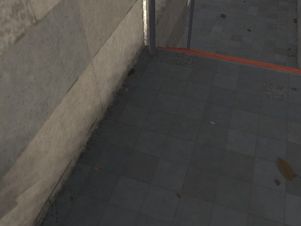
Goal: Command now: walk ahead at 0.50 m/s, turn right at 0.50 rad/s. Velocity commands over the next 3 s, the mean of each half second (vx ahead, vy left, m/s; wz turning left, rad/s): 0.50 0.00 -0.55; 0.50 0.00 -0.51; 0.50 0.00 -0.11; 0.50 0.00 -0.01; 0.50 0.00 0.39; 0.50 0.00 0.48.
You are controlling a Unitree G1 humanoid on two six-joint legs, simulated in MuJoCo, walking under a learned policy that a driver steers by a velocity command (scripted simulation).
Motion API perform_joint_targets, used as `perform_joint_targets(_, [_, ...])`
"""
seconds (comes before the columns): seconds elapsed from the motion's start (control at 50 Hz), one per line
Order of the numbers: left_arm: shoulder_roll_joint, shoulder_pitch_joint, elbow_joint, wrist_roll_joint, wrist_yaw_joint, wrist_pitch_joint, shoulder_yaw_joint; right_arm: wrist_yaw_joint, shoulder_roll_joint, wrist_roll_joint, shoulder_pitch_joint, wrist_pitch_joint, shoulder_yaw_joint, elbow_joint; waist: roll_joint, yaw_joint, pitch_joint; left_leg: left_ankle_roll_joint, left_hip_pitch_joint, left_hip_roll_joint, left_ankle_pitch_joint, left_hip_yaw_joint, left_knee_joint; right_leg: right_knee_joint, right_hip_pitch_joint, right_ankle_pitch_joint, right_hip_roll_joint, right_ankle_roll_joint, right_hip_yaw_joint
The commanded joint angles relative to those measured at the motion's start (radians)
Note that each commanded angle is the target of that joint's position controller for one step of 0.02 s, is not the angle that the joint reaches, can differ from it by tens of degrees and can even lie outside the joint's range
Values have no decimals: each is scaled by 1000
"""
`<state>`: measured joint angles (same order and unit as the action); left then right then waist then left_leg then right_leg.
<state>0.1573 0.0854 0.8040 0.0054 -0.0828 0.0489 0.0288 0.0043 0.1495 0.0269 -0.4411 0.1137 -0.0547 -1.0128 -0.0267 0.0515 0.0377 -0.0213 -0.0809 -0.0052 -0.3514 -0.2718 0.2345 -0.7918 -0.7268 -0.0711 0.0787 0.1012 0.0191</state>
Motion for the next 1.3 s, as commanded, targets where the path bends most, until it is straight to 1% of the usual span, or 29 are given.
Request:
perform_joint_targets(0.02, [116,-76,-105,-43,49,-3,42,42,254,-59,97,-20,-50,100,102,-75,-76,96,33,309,979,32,69,53,76,-61,-47,32,63])
perform_joint_targets(0.08, [181,185,-47,-22,48,-20,97,47,259,-52,154,-39,-58,138,132,-214,40,51,99,250,1091,5,453,185,453,-91,-148,88,117])
perform_joint_targets(0.1, [270,321,-14,-9,69,-26,133,47,241,-37,172,-34,-56,168,30,-260,94,11,338,177,762,14,769,216,710,-35,-67,121,-69])
perform_joint_targets(0.12, [353,271,-26,-19,80,-16,134,34,72,4,109,-13,-16,222,-240,-121,118,-32,722,-20,-175,109,1157,284,919,23,127,240,-523])
perform_joint_targets(0.14, [327,280,-70,-5,78,1,119,18,97,-41,110,29,-13,260,-230,-141,307,-26,843,-51,-196,355,1342,491,1021,-166,238,365,-863])
perform_joint_targets(0.16, [261,255,-71,-8,82,11,107,17,157,-76,215,50,-30,297,-151,-160,204,-3,945,-3,-95,380,1359,517,954,-176,209,308,-764])
perform_joint_targets(0.2, [186,110,-92,-24,81,15,77,36,184,-46,264,52,-37,311,20,-71,77,17,858,92,51,364,1183,520,651,-35,139,223,-514])
perform_joint_targets(0.22, [167,76,-104,-18,80,20,69,43,198,-30,254,36,-47,320,32,-39,69,12,785,116,75,370,1133,529,549,30,109,211,-448])
perform_joint_targets(0.34, [234,155,-124,-17,102,25,91,37,146,1,395,-5,-30,399,31,-51,27,-34,793,105,237,331,762,540,413,92,18,173,-338])
perform_joint_targets(0.5, [229,287,-119,-34,107,-6,101,-2,164,-30,628,23,-25,463,-62,-162,29,-26,764,-2,344,354,331,411,621,44,24,130,-438])
perform_joint_targets(0.58, [223,249,-143,-38,109,-15,101,-14,199,-36,525,48,-47,449,-115,-88,53,27,509,-55,266,331,190,302,612,162,-3,104,-493])
perform_joint_targets(0.6, [203,201,-165,-38,106,-7,95,-9,229,-29,422,52,-63,429,-115,-24,108,67,322,-17,315,349,175,193,553,246,-44,69,-458])
perform_joint_targets(0.62, [157,155,-196,-26,104,1,79,-3,296,-13,251,53,-83,407,-40,68,225,152,47,143,309,491,207,-53,418,159,-86,26,-385])
perform_joint_targets(0.64, [118,299,-210,-34,109,4,67,0,343,1,139,39,-95,376,280,17,354,324,-293,385,233,895,176,-353,77,-414,-222,-48,-258])
perform_joint_targets(0.66, [212,328,-198,-44,111,6,77,1,273,-33,137,29,-83,380,306,26,326,350,-290,451,-3,1067,127,-521,-69,-511,-148,-66,-246])
perform_joint_targets(0.68, [266,251,-203,-44,110,-2,93,11,206,-37,187,14,-65,399,195,45,184,304,-178,403,-42,929,102,-593,-125,-404,-107,-85,-226])
perform_joint_targets(0.7, [257,177,-222,-27,107,-5,92,16,190,-31,225,1,-58,403,105,34,84,259,-42,352,30,791,88,-587,-123,-321,-74,-90,-182])
perform_joint_targets(0.74, [211,122,-250,-17,92,-4,89,11,173,-9,249,-10,-45,383,81,-12,-5,220,149,275,188,627,43,-528,-66,-259,-24,-89,-159])
perform_joint_targets(0.82, [140,116,-252,-29,81,-12,63,3,194,-16,236,-5,-47,317,115,-46,-29,235,251,255,331,473,-29,-389,-41,-247,14,-110,-120])
perform_joint_targets(0.94, [136,-31,-267,-20,68,1,43,-4,268,-50,217,-10,-56,254,105,-8,-26,196,267,209,363,298,-41,28,125,1,-1,-97,-41])
perform_joint_targets(1.02, [169,-81,-299,-29,52,5,51,-10,316,-73,161,-25,-63,214,131,-3,-39,184,171,270,377,321,14,194,206,-83,-33,-53,2])
perform_joint_targets(1.06, [211,77,-250,-16,53,2,79,-12,307,-71,148,-36,-55,201,103,-89,46,150,204,224,623,246,222,286,482,-77,-100,-4,65])
perform_joint_targets(1.08, [269,246,-214,-12,63,-2,106,-9,269,-55,149,-34,-38,206,63,-167,142,104,338,178,588,191,455,256,740,-25,-36,39,-25])
perform_joint_targets(1.1, [393,350,-210,4,75,2,125,-10,178,-24,110,-14,-6,257,-182,-165,248,22,727,41,143,158,873,321,1065,-67,243,186,-483])
perform_joint_targets(1.12, [360,398,-206,-7,71,8,114,-12,209,-35,112,10,-7,252,-236,-184,373,24,867,2,-217,319,1054,454,1117,-114,327,269,-778])
perform_joint_targets(1.14, [305,344,-202,-10,69,12,93,-18,262,-65,166,16,-26,266,-161,-174,253,31,964,61,-163,336,1124,451,1040,-136,294,231,-644])
perform_joint_targets(1.18, [238,220,-205,-10,66,12,69,-11,242,-44,240,9,-20,276,-57,-116,95,38,911,131,-13,311,1029,479,767,-38,205,169,-414])
perform_joint_targets(1.24, [202,148,-198,-3,62,32,58,-10,210,-38,201,-28,-21,268,-75,-34,34,26,779,153,84,316,925,575,560,54,152,157,-296])
perform_joint_targets(1.3, [221,169,-163,-7,72,46,64,-5,190,-24,268,-41,-13,288,-37,-32,-6,4,811,151,219,318,782,617,541,126,137,154,-211])
